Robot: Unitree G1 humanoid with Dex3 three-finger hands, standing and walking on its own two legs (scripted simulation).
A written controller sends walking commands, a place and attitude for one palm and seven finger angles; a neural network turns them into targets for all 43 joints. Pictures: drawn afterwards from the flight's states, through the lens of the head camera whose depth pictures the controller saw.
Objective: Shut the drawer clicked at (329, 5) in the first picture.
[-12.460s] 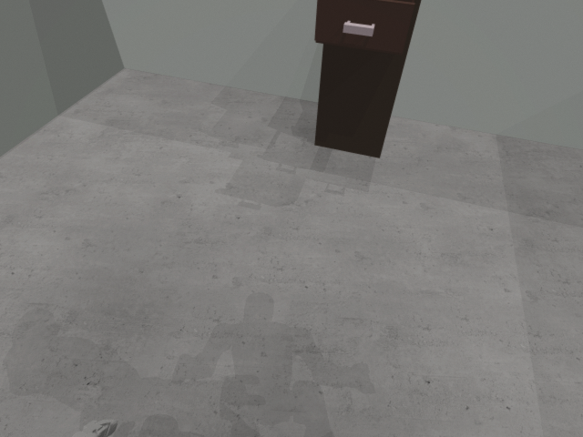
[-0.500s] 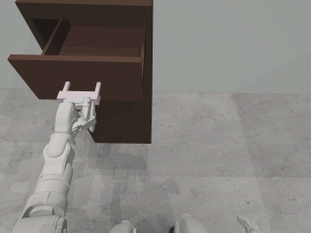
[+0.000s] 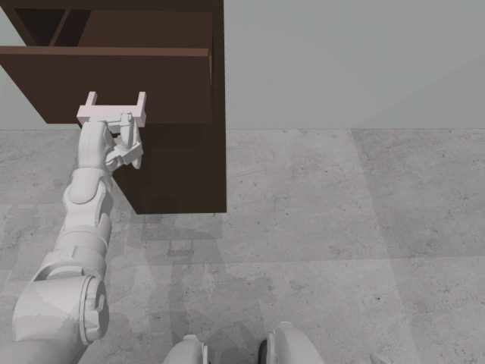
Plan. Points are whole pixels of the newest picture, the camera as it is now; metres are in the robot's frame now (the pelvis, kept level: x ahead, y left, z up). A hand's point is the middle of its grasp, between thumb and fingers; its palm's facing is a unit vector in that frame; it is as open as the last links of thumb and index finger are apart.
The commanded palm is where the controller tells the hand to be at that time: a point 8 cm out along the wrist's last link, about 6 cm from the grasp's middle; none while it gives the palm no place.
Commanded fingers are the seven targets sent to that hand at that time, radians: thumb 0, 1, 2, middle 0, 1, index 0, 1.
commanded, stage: push the drawer shut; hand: left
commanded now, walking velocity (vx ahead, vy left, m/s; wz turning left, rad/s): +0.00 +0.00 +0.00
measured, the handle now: (115, 106) +0.54 +0.21 +0.07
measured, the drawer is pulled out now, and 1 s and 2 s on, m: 0.12 0.00 0.00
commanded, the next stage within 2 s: pull the fist back off the drawer in 1.30 s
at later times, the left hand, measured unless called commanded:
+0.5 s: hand (143, 117) +0.51 +0.16 +0.06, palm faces +0.00 -1.00 -0.03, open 2.9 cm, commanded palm +0.51 +0.21 +0.07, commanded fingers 0.00 0.90 0.90 -1.40 -1.60 -1.40 -1.60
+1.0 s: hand (147, 93) +0.57 +0.16 +0.07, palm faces +0.01 -1.00 -0.03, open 3.2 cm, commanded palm +0.56 +0.20 +0.07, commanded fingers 0.00 0.90 0.90 -1.40 -1.60 -1.40 -1.60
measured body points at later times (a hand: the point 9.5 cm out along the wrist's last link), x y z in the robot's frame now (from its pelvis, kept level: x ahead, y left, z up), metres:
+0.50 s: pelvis +0.00 +0.00 -0.01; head +0.13 +0.01 +0.42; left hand +0.51 +0.21 +0.07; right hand +0.00 -0.27 -0.12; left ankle +0.00 +0.10 -0.68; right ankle +0.05 -0.11 -0.68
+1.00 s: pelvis +0.01 +0.01 -0.01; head +0.17 +0.02 +0.41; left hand +0.57 +0.21 +0.07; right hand -0.03 -0.25 -0.11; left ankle +0.00 +0.10 -0.68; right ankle +0.05 -0.11 -0.68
